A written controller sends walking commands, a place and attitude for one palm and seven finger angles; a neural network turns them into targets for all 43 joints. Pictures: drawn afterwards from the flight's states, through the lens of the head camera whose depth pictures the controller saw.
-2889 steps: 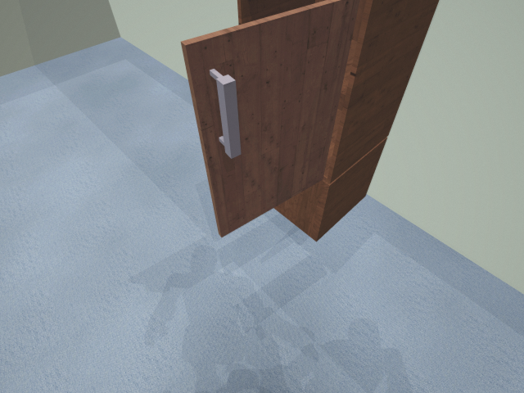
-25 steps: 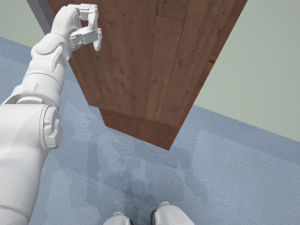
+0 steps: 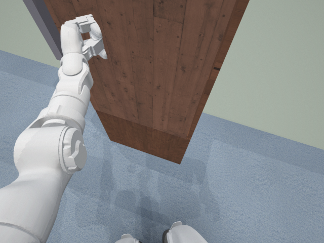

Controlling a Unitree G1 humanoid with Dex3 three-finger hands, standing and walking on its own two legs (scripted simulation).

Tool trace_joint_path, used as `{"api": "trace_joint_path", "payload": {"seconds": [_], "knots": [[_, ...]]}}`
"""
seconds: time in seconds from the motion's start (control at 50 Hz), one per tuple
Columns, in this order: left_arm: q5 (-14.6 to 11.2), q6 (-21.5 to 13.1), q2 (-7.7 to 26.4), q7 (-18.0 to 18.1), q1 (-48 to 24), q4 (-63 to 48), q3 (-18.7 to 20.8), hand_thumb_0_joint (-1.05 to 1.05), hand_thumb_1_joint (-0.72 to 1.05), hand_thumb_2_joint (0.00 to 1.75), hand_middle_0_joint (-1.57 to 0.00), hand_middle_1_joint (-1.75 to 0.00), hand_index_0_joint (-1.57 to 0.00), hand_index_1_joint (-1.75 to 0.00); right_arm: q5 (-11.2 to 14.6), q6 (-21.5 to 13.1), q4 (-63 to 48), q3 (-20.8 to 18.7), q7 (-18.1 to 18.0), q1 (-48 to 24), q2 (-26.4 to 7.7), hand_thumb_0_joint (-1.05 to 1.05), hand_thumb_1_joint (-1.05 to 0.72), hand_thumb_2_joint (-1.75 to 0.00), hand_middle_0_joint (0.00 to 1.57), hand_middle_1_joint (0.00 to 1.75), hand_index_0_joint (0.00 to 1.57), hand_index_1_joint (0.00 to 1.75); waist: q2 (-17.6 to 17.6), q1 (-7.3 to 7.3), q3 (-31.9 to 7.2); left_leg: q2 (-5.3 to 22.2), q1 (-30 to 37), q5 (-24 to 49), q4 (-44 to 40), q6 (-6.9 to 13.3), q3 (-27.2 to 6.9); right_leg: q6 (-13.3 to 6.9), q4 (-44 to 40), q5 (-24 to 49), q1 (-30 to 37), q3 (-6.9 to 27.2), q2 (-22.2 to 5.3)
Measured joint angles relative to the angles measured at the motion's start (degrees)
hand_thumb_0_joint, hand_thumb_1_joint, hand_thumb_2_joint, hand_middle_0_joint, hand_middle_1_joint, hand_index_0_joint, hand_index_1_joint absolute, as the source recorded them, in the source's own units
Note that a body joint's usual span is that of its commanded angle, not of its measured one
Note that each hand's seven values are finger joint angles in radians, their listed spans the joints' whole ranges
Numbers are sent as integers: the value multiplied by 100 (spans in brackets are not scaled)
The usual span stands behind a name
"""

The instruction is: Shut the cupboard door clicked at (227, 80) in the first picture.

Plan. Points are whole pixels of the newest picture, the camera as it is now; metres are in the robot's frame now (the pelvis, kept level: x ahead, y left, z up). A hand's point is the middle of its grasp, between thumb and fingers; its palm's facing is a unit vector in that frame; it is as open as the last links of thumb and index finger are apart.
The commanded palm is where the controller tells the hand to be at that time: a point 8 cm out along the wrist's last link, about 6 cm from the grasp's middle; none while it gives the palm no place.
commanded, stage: pull the fist back off the door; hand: left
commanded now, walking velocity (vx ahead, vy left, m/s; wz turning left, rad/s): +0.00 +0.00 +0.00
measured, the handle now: (53, 23) +0.63 +0.17 +0.14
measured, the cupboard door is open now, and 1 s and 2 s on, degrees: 0 0 0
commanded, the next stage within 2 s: draw the hand back to the body in 0.54 s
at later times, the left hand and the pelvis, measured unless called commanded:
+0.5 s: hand (93, 75) +0.44 +0.07 +0.15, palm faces +0.01 -1.00 +0.00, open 3.1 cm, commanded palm +0.43 +0.12 +0.15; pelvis -0.01 +0.00 +0.02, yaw +1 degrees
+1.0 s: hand (65, 101) +0.39 +0.12 +0.15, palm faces +0.03 -1.00 +0.00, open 3.1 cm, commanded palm +0.34 +0.17 +0.17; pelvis -0.02 +0.01 +0.03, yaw -1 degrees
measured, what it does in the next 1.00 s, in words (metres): stands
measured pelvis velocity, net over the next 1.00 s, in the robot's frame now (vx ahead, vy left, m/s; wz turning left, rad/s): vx -0.02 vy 0.01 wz -0.01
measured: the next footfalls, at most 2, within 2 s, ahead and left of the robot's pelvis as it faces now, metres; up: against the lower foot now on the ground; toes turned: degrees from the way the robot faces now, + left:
none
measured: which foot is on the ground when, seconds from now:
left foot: down 0.00-1.00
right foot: down 0.00-1.00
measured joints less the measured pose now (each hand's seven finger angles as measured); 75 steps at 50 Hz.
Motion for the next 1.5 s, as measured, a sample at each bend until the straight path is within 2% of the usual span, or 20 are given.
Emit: {"api": "trace_joint_path", "payload": {"seconds": [0.14, 0.22, 0.32, 0.42, 0.54, 0.72, 0.76, 0.82, 0.96, 1.06, 1.18, 1.24, 1.34, 1.42, 1.5], "knots": [[-383, -198, -237, -311, 886, -660, -116, 1, 90, 90, -130, -150, -129, -150, 152, 98, -15, -52, -61, 193, -4, 0, -90, -90, 21, 30, 20, 30, 16, 299, -15, 41, 747, 93, -454, -38, 45, -31, -425, 101, 714, 85, 64], [-513, -113, -404, -415, 1329, -980, -327, 1, 90, 90, -130, -150, -129, -150, 240, 151, -39, -103, -92, 87, -60, 0, -90, -90, 21, 30, 20, 30, -25, 443, -20, 31, 1045, 142, -598, -50, 7, -40, -569, 136, 1024, 60, 58], [-702, -75, -749, -417, 1990, -1667, -708, 2, 90, 90, -130, -150, -129, -150, 324, 90, -97, -188, -170, -214, -156, 0, -90, -90, 20, 30, 20, 30, -55, 636, 24, -8, 1325, 205, -694, -46, -42, -38, -659, 172, 1321, 17, 21], [-727, -28, -1031, -317, 2264, -1966, -1051, 2, 90, 90, -130, -150, -130, -150, 383, -8, -114, -193, -275, -659, -179, 0, -91, -90, 20, 30, 20, 30, -113, 761, 100, -61, 1492, 271, -717, -33, -87, -24, -660, 202, 1499, -30, -35], [-710, -20, -1166, -188, 2179, -1871, -1222, 2, 90, 90, -131, -150, -130, -150, 421, -107, -157, -85, -350, -1051, -82, 0, -91, -90, 20, 30, 20, 30, -153, 802, 135, -113, 1578, 349, -725, -16, -97, -4, -624, 242, 1578, -46, -92], [-691, -148, -932, -175, 1468, -1035, -1010, 2, 90, 90, -131, -150, -130, -150, 384, -222, -90, 92, -348, -974, 70, 0, -90, -90, 20, 30, 20, 30, -163, 658, 158, -148, 1310, 416, -614, 9, -84, 17, -508, 303, 1311, -50, -136], [-699, -228, -899, -263, 1637, -1199, -839, 2, 90, 90, -131, -150, -130, -150, 377, -194, -72, 82, -330, -819, 59, 0, -90, -90, 20, 30, 20, 30, -142, 671, 122, -139, 1314, 409, -636, 22, -11, 27, -494, 306, 1277, 23, -124], [-730, -222, -851, -401, 2230, -1795, -793, 2, 90, 90, -130, -150, -130, -150, 406, -116, -77, 28, -312, -544, 13, 0, -90, -90, 20, 30, 20, 30, -74, 714, 82, -118, 1454, 393, -724, 41, 92, 48, -542, 311, 1367, 134, -95], [-989, 347, -928, -629, 3855, -3670, -954, 2, 90, 90, -130, -150, -130, -150, 533, 7, -51, -50, -446, -299, -54, 1, -90, -90, 20, 30, 20, 30, -24, 882, 183, -88, 2082, 420, -1044, 63, 155, 76, -871, 371, 1979, 227, -48], [-1067, 762, -861, -712, 4578, -4775, -1112, 2, 90, 90, -131, -150, -130, -150, 599, -68, -117, -44, -609, -629, -60, 1, -90, -90, 20, 30, 20, 30, -49, 1012, 276, -103, 2458, 501, -1264, 67, 107, 81, -1126, 452, 2386, 196, -57], [-1251, 1368, -761, -1011, 5321, -5887, -1205, 2, 90, 90, -128, -147, -127, -147, 687, -129, -361, 23, -708, -1231, -88, 1, -90, -90, 20, 30, 20, 30, -21, 1218, 232, -164, 2838, 590, -1499, 83, 25, 106, -1352, 500, 2792, 133, -113], [-978, 1367, -603, -852, 5857, -6512, -1414, 2, 90, 90, -124, -142, -123, -142, 619, -119, -497, 62, -748, -1567, -45, 1, -91, -90, 20, 30, 20, 30, -14, 1280, 285, -202, 3076, 657, -1674, 88, -29, 122, -1511, 534, 3041, 94, -148], [-711, 1290, -467, -606, 6638, -7276, -1600, 2, 90, 90, -114, -131, -113, -131, 533, -25, -662, 158, -793, -1913, 42, 1, -90, -90, 20, 30, 20, 30, -19, 1440, 450, -240, 3418, 806, -1990, 92, -136, 131, -1866, 664, 3433, 8, -179], [-607, 1326, -393, -470, 7106, -7738, -1555, 2, 90, 90, -104, -120, -103, -120, 467, 35, -660, 246, -811, -1975, 118, 0, -90, -90, 20, 30, 20, 30, -2, 1551, 535, -262, 3625, 889, -2193, 99, -200, 139, -2102, 743, 3672, -41, -196], [-562, 1346, -309, -377, 7507, -8145, -1372, 2, 89, 90, -94, -109, -93, -109, 411, 85, -579, 316, -808, -1898, 192, 0, -90, -90, 20, 30, 20, 30, 51, 1602, 568, -281, 3789, 937, -2349, 109, -229, 154, -2266, 785, 3846, -57, -210]]}}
